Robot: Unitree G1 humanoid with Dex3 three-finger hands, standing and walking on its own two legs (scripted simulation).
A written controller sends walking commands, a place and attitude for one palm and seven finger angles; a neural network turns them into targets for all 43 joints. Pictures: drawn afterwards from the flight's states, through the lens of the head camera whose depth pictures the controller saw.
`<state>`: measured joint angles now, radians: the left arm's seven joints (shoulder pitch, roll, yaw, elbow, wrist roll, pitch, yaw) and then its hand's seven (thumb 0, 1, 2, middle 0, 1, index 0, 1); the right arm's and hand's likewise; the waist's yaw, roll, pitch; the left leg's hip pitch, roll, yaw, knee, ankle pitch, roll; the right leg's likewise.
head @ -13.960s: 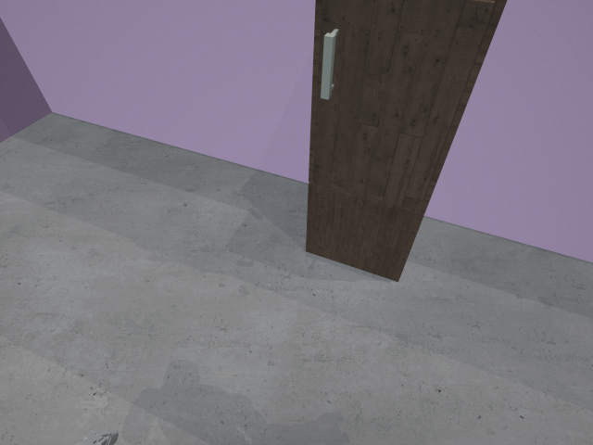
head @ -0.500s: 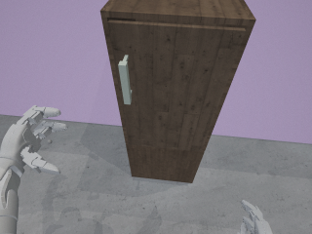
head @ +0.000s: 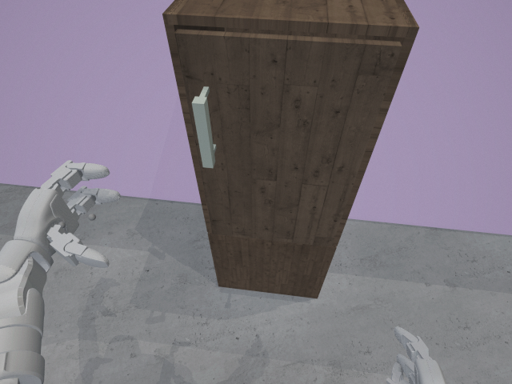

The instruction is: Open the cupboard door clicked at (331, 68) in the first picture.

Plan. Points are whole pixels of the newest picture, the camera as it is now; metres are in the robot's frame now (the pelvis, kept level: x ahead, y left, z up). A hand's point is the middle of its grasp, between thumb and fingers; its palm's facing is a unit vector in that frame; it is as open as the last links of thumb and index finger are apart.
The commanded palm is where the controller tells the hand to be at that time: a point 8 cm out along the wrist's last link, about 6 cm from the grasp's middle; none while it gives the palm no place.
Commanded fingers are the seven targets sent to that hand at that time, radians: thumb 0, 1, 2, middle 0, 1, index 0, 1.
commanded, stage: move the hooked fingers beside the handle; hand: left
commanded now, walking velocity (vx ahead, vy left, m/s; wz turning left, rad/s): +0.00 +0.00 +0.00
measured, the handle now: (207, 128) +0.55 +0.14 +0.10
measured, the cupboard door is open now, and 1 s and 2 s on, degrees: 0 0 0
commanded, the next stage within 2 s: none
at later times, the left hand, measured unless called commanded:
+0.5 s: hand (129, 182) +0.39 +0.24 +0.11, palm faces -0.06 -1.00 +0.00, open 14.0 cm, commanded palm +0.37 +0.29 +0.11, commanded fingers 0.00 -0.50 0.30 -0.30 -1.20 -0.30 -1.20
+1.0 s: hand (157, 156) +0.46 +0.21 +0.11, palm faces -0.06 -1.00 +0.01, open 14.0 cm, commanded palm +0.44 +0.27 +0.10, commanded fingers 0.00 -0.50 0.30 -0.30 -1.20 -0.30 -1.20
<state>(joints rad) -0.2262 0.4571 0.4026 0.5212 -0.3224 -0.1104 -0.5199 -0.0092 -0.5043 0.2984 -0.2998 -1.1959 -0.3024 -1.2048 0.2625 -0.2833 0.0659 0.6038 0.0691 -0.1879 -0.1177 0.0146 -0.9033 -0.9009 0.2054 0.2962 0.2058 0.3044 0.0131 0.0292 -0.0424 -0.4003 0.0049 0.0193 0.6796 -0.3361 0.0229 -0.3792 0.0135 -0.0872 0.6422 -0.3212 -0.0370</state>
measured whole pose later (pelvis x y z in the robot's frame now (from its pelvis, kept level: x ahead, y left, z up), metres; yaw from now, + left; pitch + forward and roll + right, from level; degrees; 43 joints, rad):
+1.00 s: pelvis +0.01 +0.01 -0.01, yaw -2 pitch +10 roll -1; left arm -0.72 0.47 0.35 1.01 -0.19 -0.25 -0.37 -0.01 -0.50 0.30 -0.30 -1.20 -0.30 -1.20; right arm 0.36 -0.28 0.05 0.64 0.05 -0.04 -0.06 0.01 -0.91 -0.90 0.20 0.30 0.21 0.30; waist -0.09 0.01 -0.07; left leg -0.56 0.01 0.05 0.74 -0.36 0.04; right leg -0.55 0.01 -0.05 0.70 -0.33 -0.02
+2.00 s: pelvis +0.01 +0.02 -0.02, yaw -2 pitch +15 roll -2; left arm -0.89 0.51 0.35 1.17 -0.14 -0.29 -0.33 -0.01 -0.50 0.30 -0.30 -1.20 -0.30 -1.20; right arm 0.37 -0.28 0.04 0.62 0.03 0.04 -0.04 0.01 -0.91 -0.90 0.20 0.30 0.21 0.30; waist -0.12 0.01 -0.09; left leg -0.67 0.02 0.04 0.82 -0.40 0.04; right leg -0.65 0.02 -0.06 0.75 -0.36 -0.02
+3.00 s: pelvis +0.01 +0.01 -0.02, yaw -2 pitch +14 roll -1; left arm -0.88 0.39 0.30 1.13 -0.12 -0.31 -0.21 -0.01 -0.50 0.30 -0.30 -1.20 -0.30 -1.20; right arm 0.38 -0.27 0.04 0.62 0.02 0.03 -0.01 0.01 -0.91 -0.90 0.20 0.30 0.20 0.30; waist -0.12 0.02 -0.09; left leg -0.67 0.02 0.05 0.82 -0.40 0.04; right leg -0.65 0.03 -0.06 0.78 -0.36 -0.03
